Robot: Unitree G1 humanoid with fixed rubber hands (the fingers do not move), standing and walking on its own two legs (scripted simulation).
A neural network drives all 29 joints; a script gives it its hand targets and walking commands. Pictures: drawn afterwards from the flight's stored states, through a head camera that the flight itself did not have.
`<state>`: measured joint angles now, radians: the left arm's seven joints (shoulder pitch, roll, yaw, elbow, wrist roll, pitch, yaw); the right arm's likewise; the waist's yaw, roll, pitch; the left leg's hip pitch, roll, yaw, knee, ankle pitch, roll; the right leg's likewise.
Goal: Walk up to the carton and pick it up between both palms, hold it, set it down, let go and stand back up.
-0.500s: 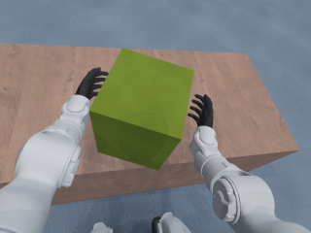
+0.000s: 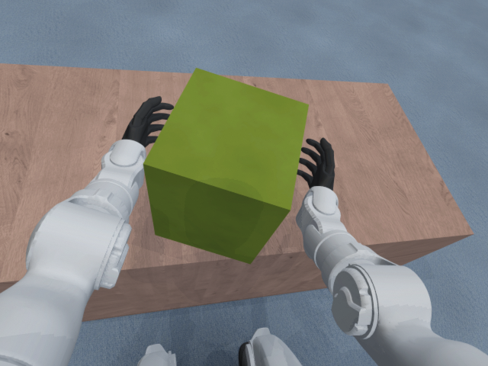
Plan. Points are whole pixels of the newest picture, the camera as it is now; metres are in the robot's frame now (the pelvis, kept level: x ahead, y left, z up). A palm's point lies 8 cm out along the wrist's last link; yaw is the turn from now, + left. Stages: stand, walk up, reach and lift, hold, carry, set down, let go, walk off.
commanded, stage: reach and lift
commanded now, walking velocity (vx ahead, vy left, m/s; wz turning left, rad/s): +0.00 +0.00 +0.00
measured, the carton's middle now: (225, 175) +0.46 -0.03 -0.01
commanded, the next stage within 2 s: none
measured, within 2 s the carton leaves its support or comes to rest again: neither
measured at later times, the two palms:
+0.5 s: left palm (140, 143) +0.49 +0.11 +0.04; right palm (306, 191) +0.40 -0.17 +0.02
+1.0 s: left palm (140, 145) +0.49 +0.11 +0.04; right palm (306, 193) +0.40 -0.16 +0.02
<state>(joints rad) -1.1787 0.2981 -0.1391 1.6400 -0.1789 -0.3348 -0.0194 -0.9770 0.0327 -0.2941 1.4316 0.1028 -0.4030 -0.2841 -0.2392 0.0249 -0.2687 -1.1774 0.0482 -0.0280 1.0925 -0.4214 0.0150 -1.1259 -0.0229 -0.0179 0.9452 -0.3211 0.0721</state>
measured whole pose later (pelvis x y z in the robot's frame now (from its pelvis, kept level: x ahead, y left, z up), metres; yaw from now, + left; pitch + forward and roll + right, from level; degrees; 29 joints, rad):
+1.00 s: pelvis +0.02 +0.00 +0.03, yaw +0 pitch +26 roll -6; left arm -1.11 0.19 0.44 1.61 0.41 -0.51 -0.04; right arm -0.81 0.12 -0.82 1.35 -0.42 -0.72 -0.26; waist -0.13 0.03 -0.15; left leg -1.00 0.07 -0.05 0.93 -0.39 0.01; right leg -0.92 0.00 -0.05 0.73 -0.26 0.05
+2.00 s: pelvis +0.02 -0.01 +0.05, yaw +1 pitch +29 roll -7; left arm -1.11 0.18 0.28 1.64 0.32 -0.57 0.01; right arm -0.78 0.11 -0.74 1.37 -0.34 -0.78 -0.27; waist -0.11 0.05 -0.17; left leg -1.01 0.07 -0.07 0.80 -0.30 -0.01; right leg -0.89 0.01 -0.07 0.54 -0.16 0.03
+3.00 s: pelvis +0.03 +0.00 +0.08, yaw +3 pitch +9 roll -2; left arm -1.01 0.15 0.10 1.52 0.01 -0.23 0.04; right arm -0.68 0.05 -0.27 0.98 -0.09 -0.09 -0.26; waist -0.14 0.05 -0.21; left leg -0.49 0.02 0.00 0.61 -0.28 0.02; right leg -0.44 -0.05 -0.02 0.47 -0.18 0.07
